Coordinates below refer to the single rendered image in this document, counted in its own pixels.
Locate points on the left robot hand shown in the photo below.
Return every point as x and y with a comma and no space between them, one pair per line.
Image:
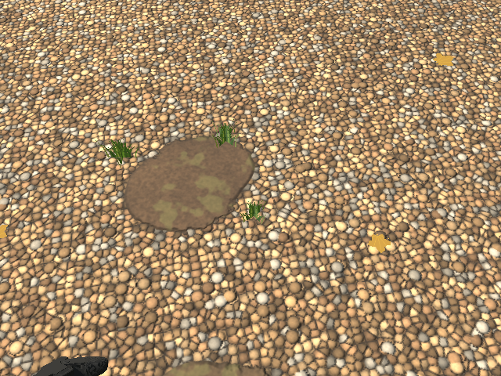
80,366

